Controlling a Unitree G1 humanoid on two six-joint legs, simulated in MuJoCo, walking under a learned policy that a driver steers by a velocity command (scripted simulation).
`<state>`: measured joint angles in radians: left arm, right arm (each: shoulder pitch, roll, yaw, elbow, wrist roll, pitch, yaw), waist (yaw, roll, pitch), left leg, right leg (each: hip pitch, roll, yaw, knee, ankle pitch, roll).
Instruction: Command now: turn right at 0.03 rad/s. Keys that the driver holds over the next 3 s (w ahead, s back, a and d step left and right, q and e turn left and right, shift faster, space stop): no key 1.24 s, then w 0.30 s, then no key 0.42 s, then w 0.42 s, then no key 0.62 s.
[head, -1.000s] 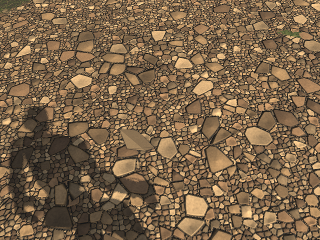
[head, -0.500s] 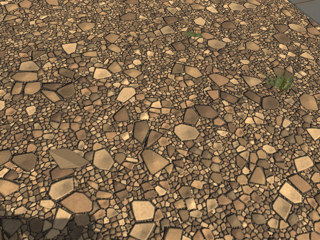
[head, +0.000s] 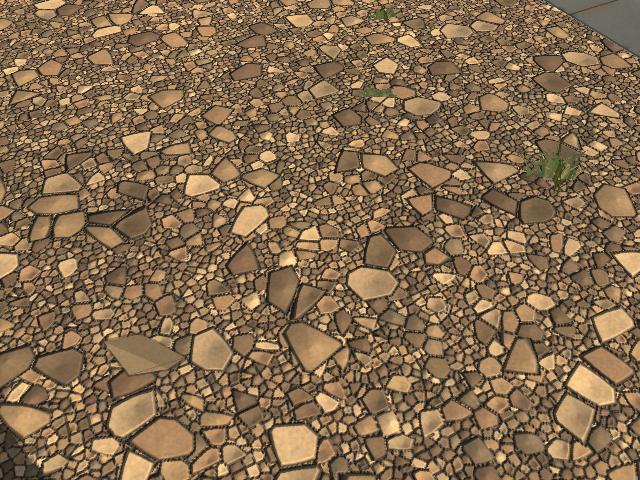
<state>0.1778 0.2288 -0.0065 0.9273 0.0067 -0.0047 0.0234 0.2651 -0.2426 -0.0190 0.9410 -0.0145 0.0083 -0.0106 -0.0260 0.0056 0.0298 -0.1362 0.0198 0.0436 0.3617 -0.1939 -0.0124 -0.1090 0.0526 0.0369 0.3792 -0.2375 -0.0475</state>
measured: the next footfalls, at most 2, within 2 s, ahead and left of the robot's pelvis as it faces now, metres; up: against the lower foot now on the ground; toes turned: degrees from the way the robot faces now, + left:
right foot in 1.90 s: +0.29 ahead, -0.02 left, +0.00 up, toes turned -3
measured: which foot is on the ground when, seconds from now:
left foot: down 0.00-1.00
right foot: down 0.00-1.00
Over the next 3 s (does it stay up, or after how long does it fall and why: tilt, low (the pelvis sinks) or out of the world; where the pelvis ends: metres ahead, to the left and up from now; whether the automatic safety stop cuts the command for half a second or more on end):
stays up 0.41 0.06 -0.01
